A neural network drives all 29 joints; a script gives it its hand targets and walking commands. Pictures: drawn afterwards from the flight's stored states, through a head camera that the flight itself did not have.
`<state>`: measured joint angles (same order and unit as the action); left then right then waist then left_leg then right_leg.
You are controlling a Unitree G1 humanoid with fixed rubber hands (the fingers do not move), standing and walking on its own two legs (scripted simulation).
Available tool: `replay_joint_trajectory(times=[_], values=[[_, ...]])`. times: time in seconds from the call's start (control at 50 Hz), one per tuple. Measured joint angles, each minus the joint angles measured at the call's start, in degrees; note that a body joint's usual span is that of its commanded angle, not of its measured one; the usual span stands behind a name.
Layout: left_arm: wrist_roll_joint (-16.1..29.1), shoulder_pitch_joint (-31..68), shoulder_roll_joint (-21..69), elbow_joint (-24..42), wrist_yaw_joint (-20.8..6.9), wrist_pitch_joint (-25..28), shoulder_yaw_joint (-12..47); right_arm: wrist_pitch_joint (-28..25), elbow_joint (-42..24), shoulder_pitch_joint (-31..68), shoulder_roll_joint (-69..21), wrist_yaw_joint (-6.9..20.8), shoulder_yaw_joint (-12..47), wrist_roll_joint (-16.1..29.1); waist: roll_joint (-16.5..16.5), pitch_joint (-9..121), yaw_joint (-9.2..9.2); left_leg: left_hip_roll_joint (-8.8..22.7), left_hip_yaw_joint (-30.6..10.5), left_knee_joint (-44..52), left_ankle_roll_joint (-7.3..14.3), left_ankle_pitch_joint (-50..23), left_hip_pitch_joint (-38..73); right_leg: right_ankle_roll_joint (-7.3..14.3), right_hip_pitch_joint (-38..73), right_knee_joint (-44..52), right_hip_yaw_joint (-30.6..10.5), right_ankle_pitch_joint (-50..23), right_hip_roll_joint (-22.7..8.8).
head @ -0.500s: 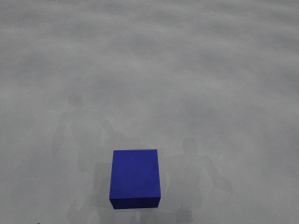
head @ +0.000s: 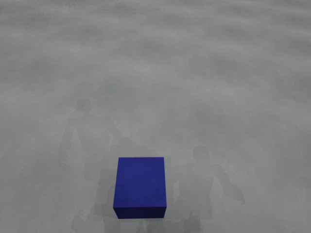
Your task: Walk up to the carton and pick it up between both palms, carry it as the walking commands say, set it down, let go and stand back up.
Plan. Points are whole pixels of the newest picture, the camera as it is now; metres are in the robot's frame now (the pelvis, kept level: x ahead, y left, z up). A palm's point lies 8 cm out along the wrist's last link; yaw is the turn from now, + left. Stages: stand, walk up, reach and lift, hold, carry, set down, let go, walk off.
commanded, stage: walk up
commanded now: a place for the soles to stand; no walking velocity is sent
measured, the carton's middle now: (141, 187) +0.48 +0.07 -0.63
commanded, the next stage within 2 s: stand in 1.66 s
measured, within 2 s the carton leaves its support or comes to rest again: neither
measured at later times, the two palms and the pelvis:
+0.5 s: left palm out of the picture +0.09 +0.35 -0.08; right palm out of the picture +0.11 -0.32 -0.09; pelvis +0.01 +0.01 +0.01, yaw +2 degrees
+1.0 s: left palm out of the picture +0.09 +0.39 -0.09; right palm out of the picture +0.13 -0.27 -0.07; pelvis +0.02 +0.06 +0.01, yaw +4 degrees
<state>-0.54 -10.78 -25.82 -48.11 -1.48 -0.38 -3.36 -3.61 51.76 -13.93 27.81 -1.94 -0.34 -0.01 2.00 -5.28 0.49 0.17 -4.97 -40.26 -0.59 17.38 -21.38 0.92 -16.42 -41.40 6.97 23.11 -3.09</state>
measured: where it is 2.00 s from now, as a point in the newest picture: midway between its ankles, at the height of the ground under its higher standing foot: outside the picture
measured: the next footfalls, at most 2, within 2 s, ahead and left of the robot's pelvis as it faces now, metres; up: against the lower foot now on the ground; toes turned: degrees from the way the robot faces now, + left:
left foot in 0.58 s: +0.10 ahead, +0.17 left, +0.00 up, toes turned +0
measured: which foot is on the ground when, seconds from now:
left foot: down 0.00-0.32, up 0.34-0.56, down 0.58-1.00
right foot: down 0.00-1.00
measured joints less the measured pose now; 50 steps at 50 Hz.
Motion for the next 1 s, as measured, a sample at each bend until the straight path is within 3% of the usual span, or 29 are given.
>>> replay_joint_trajectory(times=[0.06,0.14,0.18,0.24,0.32,0.36,0.42,0.46,0.54,0.58,0.62,0.7,0.76,0.84,0.9,1.0], values=[[0.0,0.0,0.03,-0.21,-0.01,-0.03,0.0,0.01,0.35,0.02,0.0,0.0,0.0,0.0,-0.05,0.2,0.01,0.08,-0.31,0.11,0.24,0.01,-0.02,0.17,0.13,0.25,0.06,-0.02,0.32],[0.0,0.01,0.22,-0.36,-0.01,0.14,0.2,0.1,1.18,0.05,0.02,0.0,0.0,0.0,-0.03,0.95,-0.02,0.01,0.64,-2.29,1.4,6.28,-0.04,0.63,1.07,1.28,0.12,-0.08,0.05],[0.0,0.0,0.22,-0.37,-0.01,0.37,0.36,0.05,1.25,0.06,0.03,0.0,0.01,0.0,-0.33,0.75,-0.02,0.1,0.8,1.42,1.58,-1.26,1.02,0.31,0.95,1.16,0.15,-0.02,0.0],[0.0,0.03,0.03,-0.39,0.01,0.12,0.14,-0.05,1.35,-0.06,-0.15,0.0,0.0,0.0,-0.04,0.02,0.0,0.16,0.75,1.44,-0.57,-1.4,1.07,0.1,0.79,0.76,0.04,0.25,-0.07],[0.0,0.02,-0.06,-0.57,-0.01,-0.21,-0.31,-0.05,1.24,0.54,-0.15,0.0,0.0,0.0,0.26,-0.56,0.0,0.37,0.54,1.48,-0.51,-0.03,0.9,0.24,0.91,1.73,0.03,-0.28,0.26],[-0.01,0.0,0.01,-1.0,0.3,0.57,0.18,0.82,0.77,1.05,-0.08,0.11,0.01,0.0,-0.02,-0.86,0.06,0.1,0.64,-1.55,0.48,1.25,0.28,0.24,1.5,2.14,-0.04,-0.3,0.21],[0.0,0.01,-0.03,-1.06,1.42,2.03,0.47,2.65,-0.6,1.9,-0.06,0.59,0.02,0.0,-0.63,-1.93,0.05,-0.65,0.63,-10.57,1.53,8.86,-2.08,0.21,2.56,2.52,-0.05,-0.35,-0.76],[0.0,0.01,-0.17,-1.07,1.91,2.64,0.46,2.96,-1.58,2.3,-0.03,1.22,0.03,0.0,-1.17,-2.85,0.01,-0.51,0.56,-11.85,1.73,8.98,-2.37,-0.18,3.33,2.7,-0.01,-0.37,-1.52],[0.0,0.02,-0.83,-0.98,2.02,2.84,0.49,3.04,-2.0,3.23,-0.02,2.27,0.02,0.0,-2.48,-3.43,-0.06,0.28,1.08,-5.83,1.82,5.41,-1.21,-1.53,3.46,2.38,0.08,-0.23,-2.65],[0.0,0.07,-1.53,-0.92,2.03,2.76,0.46,3.05,-1.94,3.24,0.01,2.3,0.01,0.0,-2.93,-3.4,-0.06,0.31,1.48,0.12,1.84,-2.2,0.8,-2.15,2.66,0.3,0.1,0.53,-3.19],[0.0,0.41,-2.17,-0.38,2.19,2.25,0.26,3.03,-2.12,3.3,-0.65,2.3,0.01,0.0,-2.43,-4.14,-0.04,-0.3,1.53,-0.59,0.63,-1.75,0.43,-1.53,0.82,-3.78,-0.25,3.09,-3.44],[0.0,0.36,-2.02,-0.2,2.31,1.39,0.56,3.05,-2.51,3.29,-1.09,2.3,0.01,0.0,-2.5,-4.15,0.03,-0.51,1.25,1.21,1.01,-1.53,0.25,-0.53,-1.51,-5.57,-0.41,7.7,-1.64],[0.0,0.35,-1.76,-0.68,2.31,1.47,0.67,3.27,-2.59,3.79,-1.11,2.3,0.01,0.0,-2.46,-3.71,0.03,-0.84,1.06,1.54,0.93,-2.24,-0.27,0.17,0.32,2.35,-0.43,3.59,-1.06],[0.0,0.32,-0.85,-2.46,2.3,1.53,1.32,3.38,-1.28,4.7,-1.19,2.31,0.01,0.0,-2.66,-1.67,0.01,-1.09,0.97,1.52,1.01,-0.49,-0.24,0.18,0.83,4.52,-0.42,-3.3,-1.13],[0.0,0.33,-0.81,-2.47,2.23,1.77,1.91,3.4,0.14,4.68,-1.34,2.35,0.01,0.0,-2.57,-0.26,0.01,-1.21,0.96,1.81,1.12,-2.66,-0.11,-0.79,1.11,4.68,-0.41,-3.44,-1.31],[0.0,0.32,-0.84,-2.55,2.19,1.75,1.91,3.35,1.77,4.82,-1.85,2.42,0.01,0.0,-1.32,1.25,0.01,-1.28,0.9,4.01,1.24,-2.42,0.1,-0.01,1.03,6.18,-0.42,-1.79,-1.12]])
